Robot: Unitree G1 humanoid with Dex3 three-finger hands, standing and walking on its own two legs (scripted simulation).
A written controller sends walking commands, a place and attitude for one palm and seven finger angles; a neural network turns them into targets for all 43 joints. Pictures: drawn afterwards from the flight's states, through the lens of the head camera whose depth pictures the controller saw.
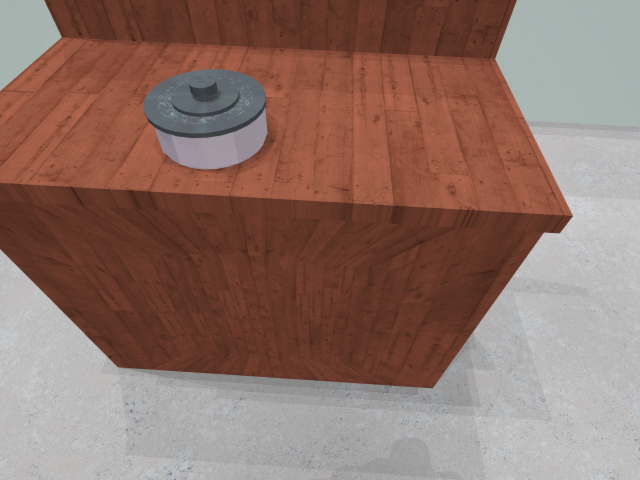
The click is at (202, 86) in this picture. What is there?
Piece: lid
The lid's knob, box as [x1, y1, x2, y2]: [188, 75, 216, 96]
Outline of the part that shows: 188,82 191,93 197,96 207,96 216,91 215,80 212,76 209,75 194,76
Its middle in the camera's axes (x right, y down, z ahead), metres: -0.19 -0.24 +0.61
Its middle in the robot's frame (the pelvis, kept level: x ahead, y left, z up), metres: +0.63 +0.23 +0.16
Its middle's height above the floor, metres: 0.93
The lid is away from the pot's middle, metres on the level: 0.00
